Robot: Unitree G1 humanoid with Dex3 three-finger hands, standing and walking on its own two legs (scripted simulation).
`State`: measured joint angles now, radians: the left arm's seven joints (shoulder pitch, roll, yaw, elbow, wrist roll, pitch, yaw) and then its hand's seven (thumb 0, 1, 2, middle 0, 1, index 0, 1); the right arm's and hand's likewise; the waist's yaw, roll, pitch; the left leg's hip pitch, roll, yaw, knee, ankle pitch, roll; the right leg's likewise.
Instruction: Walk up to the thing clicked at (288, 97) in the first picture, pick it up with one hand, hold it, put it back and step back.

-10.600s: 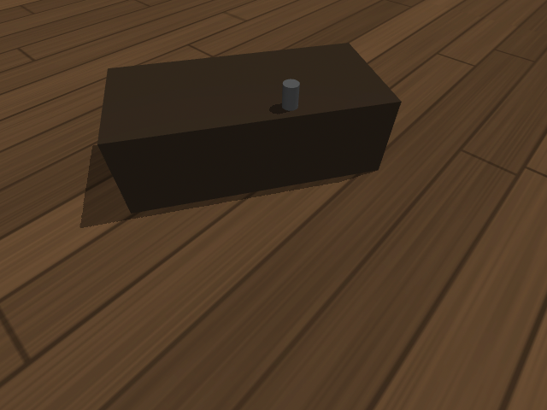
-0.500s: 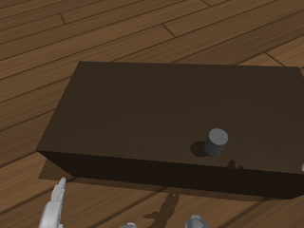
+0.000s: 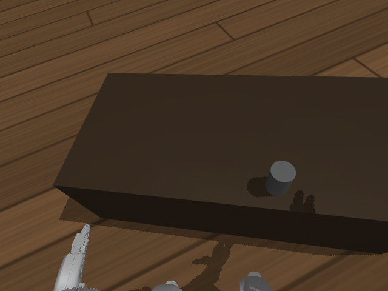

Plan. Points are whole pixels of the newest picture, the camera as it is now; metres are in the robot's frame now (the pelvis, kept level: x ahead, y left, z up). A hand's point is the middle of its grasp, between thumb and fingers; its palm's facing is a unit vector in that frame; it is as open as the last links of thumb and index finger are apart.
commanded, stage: go down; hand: right
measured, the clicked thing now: (279, 179) +0.47 -0.20 -0.25
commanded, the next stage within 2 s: approach in 0.26 s
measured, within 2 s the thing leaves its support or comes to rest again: neither
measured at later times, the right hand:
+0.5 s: hand out of the picture +0.39 -0.39 +0.05, palm faces +0.24 +0.97 -0.04, open 17.5 cm
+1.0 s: hand (332, 183) +0.42 -0.32 -0.17, palm faces +0.18 +0.98 +0.03, open 17.7 cm
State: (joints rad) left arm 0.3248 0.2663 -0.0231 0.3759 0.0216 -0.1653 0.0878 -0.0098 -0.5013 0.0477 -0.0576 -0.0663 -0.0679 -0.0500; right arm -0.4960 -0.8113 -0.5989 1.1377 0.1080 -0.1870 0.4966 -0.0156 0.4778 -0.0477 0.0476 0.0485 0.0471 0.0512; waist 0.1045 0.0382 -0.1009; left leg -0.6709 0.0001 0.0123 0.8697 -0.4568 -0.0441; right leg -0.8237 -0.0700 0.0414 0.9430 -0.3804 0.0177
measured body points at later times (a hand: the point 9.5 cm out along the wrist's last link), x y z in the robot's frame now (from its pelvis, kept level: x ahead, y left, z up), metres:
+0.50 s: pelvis +0.00 +0.00 -0.01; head +0.09 -0.05 +0.43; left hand +0.15 +0.25 -0.04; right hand +0.37 -0.44 +0.06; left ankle -0.02 +0.16 -0.69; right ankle +0.04 -0.12 -0.69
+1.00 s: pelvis -0.03 +0.00 -0.12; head +0.16 -0.10 +0.28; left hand +0.13 +0.27 -0.06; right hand +0.40 -0.37 -0.17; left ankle -0.02 +0.16 -0.69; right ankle +0.04 -0.12 -0.69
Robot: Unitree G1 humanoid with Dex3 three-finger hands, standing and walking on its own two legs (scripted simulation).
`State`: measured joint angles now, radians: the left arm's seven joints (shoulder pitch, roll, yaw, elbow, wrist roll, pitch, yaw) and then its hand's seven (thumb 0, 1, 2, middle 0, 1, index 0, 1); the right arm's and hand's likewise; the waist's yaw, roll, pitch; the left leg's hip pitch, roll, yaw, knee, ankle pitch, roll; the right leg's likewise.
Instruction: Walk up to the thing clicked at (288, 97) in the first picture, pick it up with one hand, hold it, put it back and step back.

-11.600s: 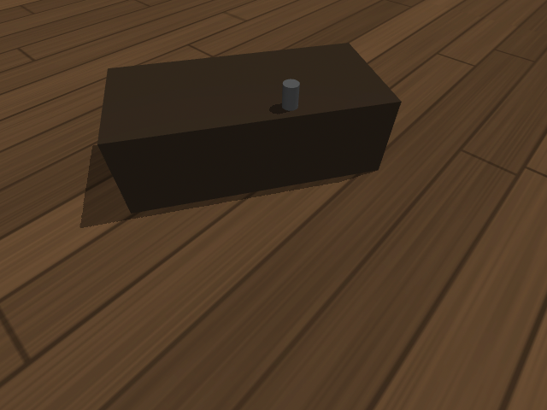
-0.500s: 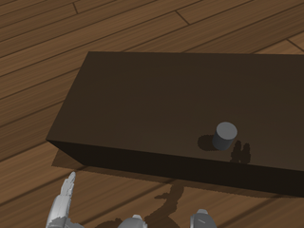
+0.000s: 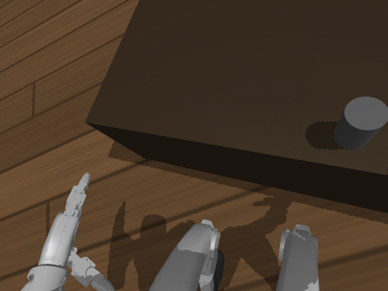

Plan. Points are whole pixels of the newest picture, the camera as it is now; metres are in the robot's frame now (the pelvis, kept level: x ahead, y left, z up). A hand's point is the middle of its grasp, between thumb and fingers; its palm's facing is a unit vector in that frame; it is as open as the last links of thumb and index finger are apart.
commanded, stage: close in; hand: right
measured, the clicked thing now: (357, 125) +0.48 -0.23 -0.13
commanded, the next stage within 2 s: rest palm in 0.72 s
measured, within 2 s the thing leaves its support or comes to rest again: neither
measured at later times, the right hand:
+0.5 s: hand (378, 145) +0.44 -0.27 -0.13, palm faces +0.19 +0.98 +0.04, open 17.7 cm
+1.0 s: hand (357, 139) +0.45 -0.23 -0.12, palm faces +0.23 +0.97 +0.03, open 17.4 cm
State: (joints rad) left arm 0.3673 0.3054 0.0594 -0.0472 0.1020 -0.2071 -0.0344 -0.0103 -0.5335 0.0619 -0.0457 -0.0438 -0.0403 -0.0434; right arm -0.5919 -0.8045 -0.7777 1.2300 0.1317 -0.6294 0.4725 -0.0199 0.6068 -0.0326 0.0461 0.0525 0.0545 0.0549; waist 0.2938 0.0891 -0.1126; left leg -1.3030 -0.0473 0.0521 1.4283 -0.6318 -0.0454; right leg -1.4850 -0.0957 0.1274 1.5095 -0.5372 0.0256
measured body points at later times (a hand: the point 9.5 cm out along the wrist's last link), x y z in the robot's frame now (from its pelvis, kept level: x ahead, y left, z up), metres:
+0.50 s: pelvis -0.02 +0.00 -0.07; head +0.16 -0.11 +0.33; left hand +0.17 +0.26 +0.08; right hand +0.42 -0.32 -0.13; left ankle +0.02 +0.16 -0.57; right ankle +0.06 -0.13 -0.57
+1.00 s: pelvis -0.02 +0.01 -0.07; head +0.16 -0.08 +0.33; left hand +0.16 +0.26 +0.09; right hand +0.43 -0.28 -0.12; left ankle +0.02 +0.16 -0.57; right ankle +0.06 -0.13 -0.57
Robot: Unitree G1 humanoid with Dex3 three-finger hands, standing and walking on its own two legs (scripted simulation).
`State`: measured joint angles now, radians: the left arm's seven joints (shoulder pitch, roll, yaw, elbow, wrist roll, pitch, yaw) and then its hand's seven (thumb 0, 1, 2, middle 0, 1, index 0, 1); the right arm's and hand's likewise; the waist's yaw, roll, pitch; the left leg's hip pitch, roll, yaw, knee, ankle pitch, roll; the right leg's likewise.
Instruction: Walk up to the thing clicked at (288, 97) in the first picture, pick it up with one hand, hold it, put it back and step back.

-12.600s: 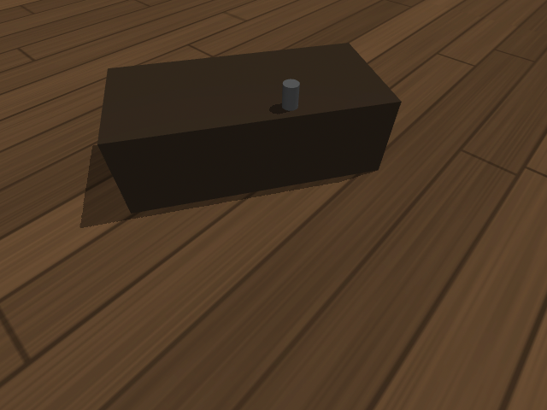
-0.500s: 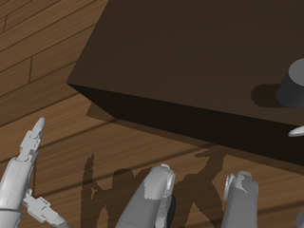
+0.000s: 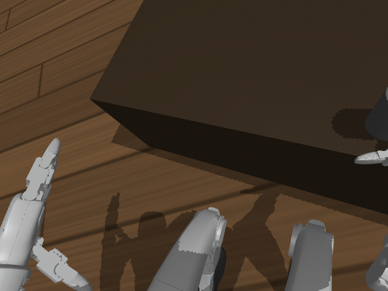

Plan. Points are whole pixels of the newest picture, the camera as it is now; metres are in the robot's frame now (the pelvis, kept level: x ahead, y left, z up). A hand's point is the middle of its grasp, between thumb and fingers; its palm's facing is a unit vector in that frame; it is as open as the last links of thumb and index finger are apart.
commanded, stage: close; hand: right
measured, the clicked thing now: out of the picture +0.50 -0.26 -0.06
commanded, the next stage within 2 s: settle in 0.64 s
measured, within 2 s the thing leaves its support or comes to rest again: leaves its support in 1.08 s
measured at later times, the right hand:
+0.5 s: hand out of the picture +0.50 -0.26 -0.06, palm faces +0.27 +0.96 +0.01, open 12.2 cm
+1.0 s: hand out of the picture +0.48 -0.25 -0.06, palm faces +0.26 +0.97 +0.00, open 9.7 cm
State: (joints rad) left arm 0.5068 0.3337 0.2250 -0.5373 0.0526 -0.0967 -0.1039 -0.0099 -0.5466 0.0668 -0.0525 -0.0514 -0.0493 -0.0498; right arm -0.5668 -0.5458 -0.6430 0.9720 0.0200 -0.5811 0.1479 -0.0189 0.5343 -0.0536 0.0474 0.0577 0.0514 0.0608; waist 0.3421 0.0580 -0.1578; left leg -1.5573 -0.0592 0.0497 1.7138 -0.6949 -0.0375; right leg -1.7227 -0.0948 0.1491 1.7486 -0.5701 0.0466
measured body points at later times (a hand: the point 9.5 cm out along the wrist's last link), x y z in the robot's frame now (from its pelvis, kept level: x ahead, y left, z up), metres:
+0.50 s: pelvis +0.00 +0.00 -0.01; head +0.19 -0.10 +0.39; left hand +0.19 +0.25 +0.15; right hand +0.48 -0.31 -0.06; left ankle +0.05 +0.14 -0.50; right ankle +0.09 -0.14 -0.50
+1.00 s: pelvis +0.01 +0.00 +0.01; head +0.19 -0.10 +0.41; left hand +0.19 +0.25 +0.15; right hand +0.46 -0.30 -0.05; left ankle +0.05 +0.14 -0.50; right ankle +0.09 -0.14 -0.50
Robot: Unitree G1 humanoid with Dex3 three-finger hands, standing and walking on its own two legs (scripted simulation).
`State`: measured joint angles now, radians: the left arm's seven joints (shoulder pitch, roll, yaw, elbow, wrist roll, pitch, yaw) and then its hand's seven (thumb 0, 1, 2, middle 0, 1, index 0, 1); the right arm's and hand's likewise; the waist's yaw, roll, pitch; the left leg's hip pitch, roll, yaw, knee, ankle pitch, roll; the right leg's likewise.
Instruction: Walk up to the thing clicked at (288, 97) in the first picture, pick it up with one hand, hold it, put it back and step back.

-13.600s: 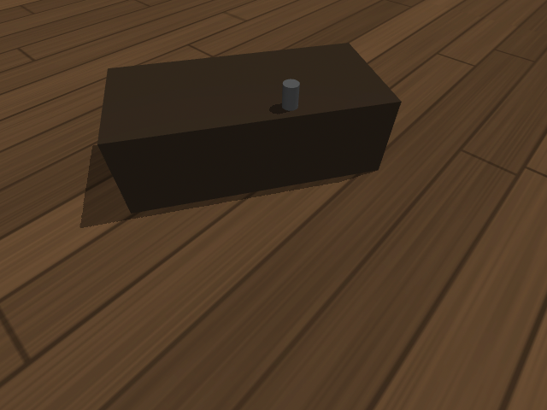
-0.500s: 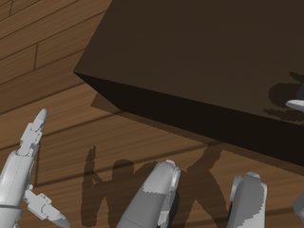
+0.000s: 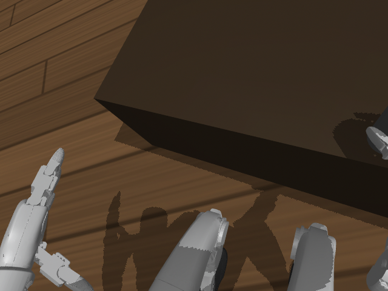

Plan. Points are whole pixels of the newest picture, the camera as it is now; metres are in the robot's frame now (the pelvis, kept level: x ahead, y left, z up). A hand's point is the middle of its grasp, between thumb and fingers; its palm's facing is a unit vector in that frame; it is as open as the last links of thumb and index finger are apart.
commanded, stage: settle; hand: right
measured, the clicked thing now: out of the picture +0.48 -0.26 -0.07
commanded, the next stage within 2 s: lift in 0.84 s
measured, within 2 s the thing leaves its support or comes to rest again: leaves its support in 0.08 s
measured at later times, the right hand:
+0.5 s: hand out of the picture +0.47 -0.27 +0.00, palm faces +0.29 +0.96 -0.01, open 9.8 cm
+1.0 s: hand out of the picture +0.47 -0.27 +0.02, palm faces +0.28 +0.96 -0.01, open 9.8 cm
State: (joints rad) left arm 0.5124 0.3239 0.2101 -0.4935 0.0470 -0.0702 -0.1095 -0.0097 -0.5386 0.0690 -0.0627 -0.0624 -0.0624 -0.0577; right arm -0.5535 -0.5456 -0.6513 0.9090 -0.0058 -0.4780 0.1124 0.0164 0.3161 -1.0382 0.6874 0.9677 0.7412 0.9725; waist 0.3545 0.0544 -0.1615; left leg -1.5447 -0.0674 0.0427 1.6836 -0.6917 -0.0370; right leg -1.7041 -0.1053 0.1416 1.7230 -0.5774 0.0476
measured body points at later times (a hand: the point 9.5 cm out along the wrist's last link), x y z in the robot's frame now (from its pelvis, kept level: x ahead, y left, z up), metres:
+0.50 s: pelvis +0.00 -0.01 +0.05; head +0.17 -0.10 +0.46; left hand +0.19 +0.25 +0.15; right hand +0.45 -0.32 +0.00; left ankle +0.05 +0.14 -0.51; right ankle +0.08 -0.14 -0.51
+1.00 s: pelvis +0.01 -0.01 +0.07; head +0.17 -0.10 +0.48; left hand +0.20 +0.25 +0.15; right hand +0.45 -0.32 +0.02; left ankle +0.05 +0.14 -0.51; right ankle +0.08 -0.14 -0.51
